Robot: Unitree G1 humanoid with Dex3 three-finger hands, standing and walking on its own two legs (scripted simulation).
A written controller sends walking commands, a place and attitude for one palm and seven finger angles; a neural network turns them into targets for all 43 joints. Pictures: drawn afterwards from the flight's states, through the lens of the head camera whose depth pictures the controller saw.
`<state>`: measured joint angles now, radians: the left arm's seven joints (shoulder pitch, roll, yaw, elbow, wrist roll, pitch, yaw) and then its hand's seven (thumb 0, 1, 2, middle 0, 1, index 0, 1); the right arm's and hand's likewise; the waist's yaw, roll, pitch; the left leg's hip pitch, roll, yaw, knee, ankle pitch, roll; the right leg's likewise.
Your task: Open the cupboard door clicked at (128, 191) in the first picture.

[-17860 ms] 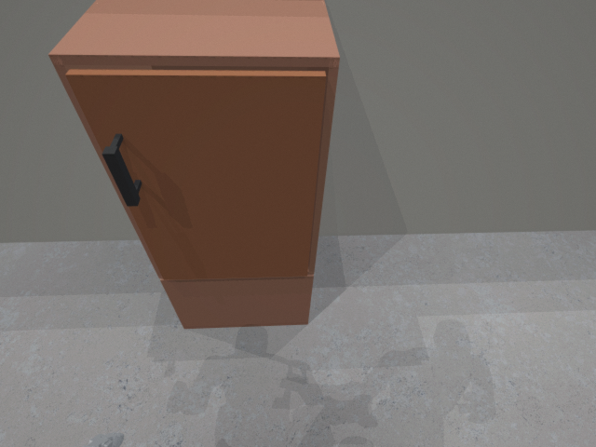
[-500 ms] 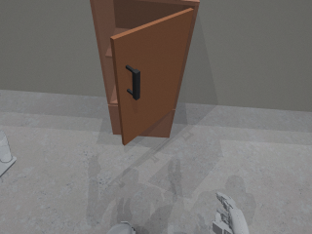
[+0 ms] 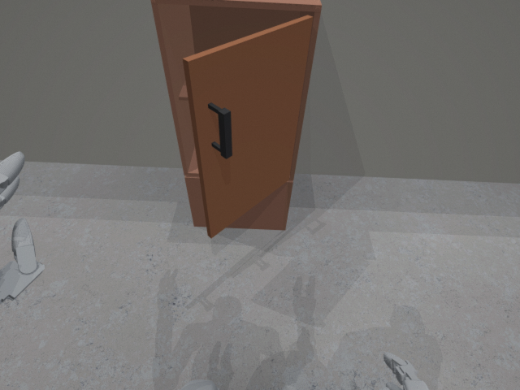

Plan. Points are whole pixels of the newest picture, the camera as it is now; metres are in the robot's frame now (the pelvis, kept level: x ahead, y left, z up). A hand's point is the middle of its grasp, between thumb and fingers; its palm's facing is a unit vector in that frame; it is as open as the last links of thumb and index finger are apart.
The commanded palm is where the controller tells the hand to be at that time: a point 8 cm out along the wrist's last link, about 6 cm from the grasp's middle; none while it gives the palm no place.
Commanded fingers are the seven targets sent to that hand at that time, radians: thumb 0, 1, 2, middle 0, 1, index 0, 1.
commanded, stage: stop stepping back and stand still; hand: left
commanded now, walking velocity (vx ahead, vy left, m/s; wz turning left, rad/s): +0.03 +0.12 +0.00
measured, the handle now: (219, 130) +0.65 +0.13 +0.03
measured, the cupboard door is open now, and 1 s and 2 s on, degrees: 48 48 48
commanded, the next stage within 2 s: let the arm hang, fingers relaxed in 0.92 s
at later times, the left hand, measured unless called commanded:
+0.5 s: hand (16, 247) +0.23 +0.29 +0.17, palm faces +0.39 -0.79 -0.47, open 7.4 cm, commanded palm +0.16 +0.33 +0.19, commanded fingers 0.00 0.90 0.90 -0.20 -0.30 -0.20 -0.30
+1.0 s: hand out of the picture +0.22 +0.31 +0.17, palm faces +0.38 -0.79 -0.48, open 7.4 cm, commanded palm none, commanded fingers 0.00 0.90 0.90 -0.20 -0.30 -0.20 -0.30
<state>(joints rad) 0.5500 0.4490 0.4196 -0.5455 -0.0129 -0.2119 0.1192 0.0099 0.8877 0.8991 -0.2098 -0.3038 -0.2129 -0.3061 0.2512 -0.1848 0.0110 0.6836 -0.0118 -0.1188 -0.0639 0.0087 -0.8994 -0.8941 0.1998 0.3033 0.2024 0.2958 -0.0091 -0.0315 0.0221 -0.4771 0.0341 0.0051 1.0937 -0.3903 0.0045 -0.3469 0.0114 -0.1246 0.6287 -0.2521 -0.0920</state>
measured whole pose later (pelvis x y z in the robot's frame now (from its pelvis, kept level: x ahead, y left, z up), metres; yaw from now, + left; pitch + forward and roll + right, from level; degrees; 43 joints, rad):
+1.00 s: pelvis +0.01 +0.05 +0.02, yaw +0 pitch -1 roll +0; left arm 0.55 0.39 0.40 -0.48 -0.03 -0.19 0.14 0.01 0.89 0.90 -0.21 -0.30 -0.21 -0.31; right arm 0.21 -0.21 0.01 0.60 0.00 -0.12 -0.08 0.01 -0.90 -0.89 0.20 0.30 0.20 0.30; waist 0.00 -0.01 0.06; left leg -0.21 -0.01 0.09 0.46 -0.24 0.04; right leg -0.26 -0.03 -0.09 0.43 -0.16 0.00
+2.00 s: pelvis +0.02 +0.03 +0.02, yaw +2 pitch -2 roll +0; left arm 0.12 0.24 0.01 1.11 0.01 -0.01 0.01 0.00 0.91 0.90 -0.20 -0.30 -0.20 -0.30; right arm 0.18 -0.24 -0.01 1.12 -0.02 0.00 -0.01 0.00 -0.90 -0.89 0.20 0.30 0.20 0.30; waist -0.01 0.02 0.05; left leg -0.14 -0.01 0.05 0.36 -0.19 0.02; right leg -0.19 -0.01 -0.09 0.37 -0.15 -0.03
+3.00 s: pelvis +0.06 +0.03 +0.02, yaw -2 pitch +0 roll +0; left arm 0.13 0.26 0.04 1.09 0.01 0.03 0.02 0.00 0.91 0.90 -0.20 -0.30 -0.20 -0.30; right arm 0.12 -0.26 -0.01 1.07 -0.02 0.01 -0.04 0.00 -0.90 -0.89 0.20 0.30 0.20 0.30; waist 0.00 0.01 0.07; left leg -0.12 0.02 0.11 0.39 -0.27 0.00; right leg -0.20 0.02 -0.03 0.43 -0.22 -0.04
